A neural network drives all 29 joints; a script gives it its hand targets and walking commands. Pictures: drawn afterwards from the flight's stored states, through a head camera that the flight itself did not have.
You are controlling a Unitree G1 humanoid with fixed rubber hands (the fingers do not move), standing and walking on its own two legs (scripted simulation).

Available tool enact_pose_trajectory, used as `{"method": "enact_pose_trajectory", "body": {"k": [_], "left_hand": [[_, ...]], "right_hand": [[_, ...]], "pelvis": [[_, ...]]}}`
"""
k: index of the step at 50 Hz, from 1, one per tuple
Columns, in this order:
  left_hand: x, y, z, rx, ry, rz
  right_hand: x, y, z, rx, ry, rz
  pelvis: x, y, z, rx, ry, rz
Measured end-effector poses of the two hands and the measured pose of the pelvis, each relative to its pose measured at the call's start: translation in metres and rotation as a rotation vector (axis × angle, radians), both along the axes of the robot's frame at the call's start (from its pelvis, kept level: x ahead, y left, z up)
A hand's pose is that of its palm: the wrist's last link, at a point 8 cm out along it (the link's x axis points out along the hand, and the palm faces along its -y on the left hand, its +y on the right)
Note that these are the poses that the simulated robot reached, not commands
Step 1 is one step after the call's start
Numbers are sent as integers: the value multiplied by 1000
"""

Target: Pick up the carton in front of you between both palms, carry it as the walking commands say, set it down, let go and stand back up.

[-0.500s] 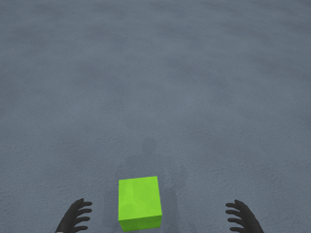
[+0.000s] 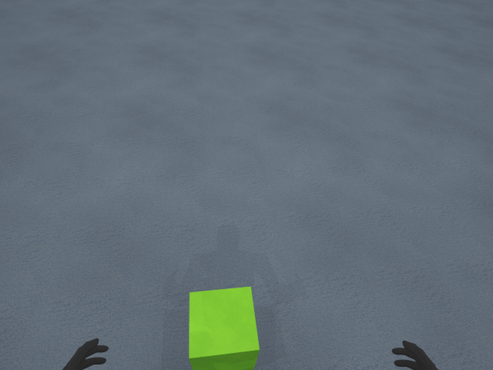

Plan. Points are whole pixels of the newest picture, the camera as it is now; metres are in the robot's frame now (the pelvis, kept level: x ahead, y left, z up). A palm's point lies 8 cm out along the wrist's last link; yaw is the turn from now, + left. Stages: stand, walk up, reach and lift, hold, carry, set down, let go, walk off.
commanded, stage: stand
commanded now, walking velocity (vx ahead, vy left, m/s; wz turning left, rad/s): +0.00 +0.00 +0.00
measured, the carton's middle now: (222, 332) +0.40 +0.06 -0.65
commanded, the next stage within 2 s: none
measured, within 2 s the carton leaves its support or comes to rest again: neither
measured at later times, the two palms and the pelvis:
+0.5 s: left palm out of the picture +0.12 +0.30 -0.09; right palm out of the picture +0.12 -0.29 -0.08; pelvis +0.00 +0.01 +0.00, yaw +0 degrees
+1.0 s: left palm out of the picture +0.08 +0.30 -0.10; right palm out of the picture +0.08 -0.31 -0.08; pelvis -0.02 +0.00 +0.01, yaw -1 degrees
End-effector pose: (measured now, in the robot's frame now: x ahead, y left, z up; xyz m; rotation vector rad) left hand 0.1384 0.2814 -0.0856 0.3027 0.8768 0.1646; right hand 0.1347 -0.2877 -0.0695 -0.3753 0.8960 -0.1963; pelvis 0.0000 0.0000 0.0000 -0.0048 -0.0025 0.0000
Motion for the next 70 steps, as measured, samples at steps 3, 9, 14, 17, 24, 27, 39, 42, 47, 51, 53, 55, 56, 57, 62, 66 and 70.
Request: {"method": "enact_pose_trajectory", "body": {"k": [3,9,14,17,24,27,39,42,47,51,53,55,56,57,62,66,70], "left_hand": [[-1,4,-4,5,19,-1],[0,8,-6,11,38,-5],[-1,10,-6,18,51,-4],[-4,12,-6,22,60,-1],[-13,14,-7,30,88,5],[-19,15,-8,32,101,7],[-40,17,-10,41,152,11],[-45,18,-10,44,162,12],[-51,19,-11,49,177,15],[-55,20,-11,52,188,18],[-57,21,-11,54,193,19],[-58,21,-11,55,197,21],[-59,22,-11,55,199,22],[-60,22,-11,56,201,22],[-63,23,-11,58,211,26],[-65,24,-11,59,217,30],[-66,25,-11,60,223,33]], "right_hand": [[1,-2,1,-12,5,-10],[1,1,-3,-8,19,-19],[-2,3,-7,1,39,-25],[-6,3,-9,3,51,-29],[-17,-2,-11,1,80,-41],[-22,-5,-12,-1,91,-46],[-41,-15,-13,-6,132,-61],[-45,-17,-14,-6,141,-64],[-51,-19,-15,-6,155,-67],[-54,-21,-15,-6,164,-69],[-56,-21,-15,-6,168,-70],[-57,-22,-16,-6,172,-70],[-57,-22,-16,-7,174,-70],[-58,-22,-16,-7,176,-70],[-60,-24,-16,-8,183,-71],[-61,-25,-16,-9,188,-71],[-61,-25,-16,-10,192,-71]], "pelvis": [[3,2,0,-1,2,-2],[6,6,1,0,0,-6],[7,7,2,1,-5,-7],[6,7,3,2,-8,-8],[3,6,5,3,-17,-8],[1,6,5,3,-21,-9],[-8,3,8,3,-35,-10],[-10,2,8,3,-37,-10],[-14,1,9,3,-40,-9],[-16,1,10,3,-41,-9],[-17,0,10,3,-41,-9],[-17,0,10,3,-42,-9],[-18,0,10,3,-42,-9],[-18,0,10,3,-42,-8],[-19,0,11,2,-42,-8],[-20,-1,11,2,-42,-7],[-21,-1,11,2,-42,-6]]}}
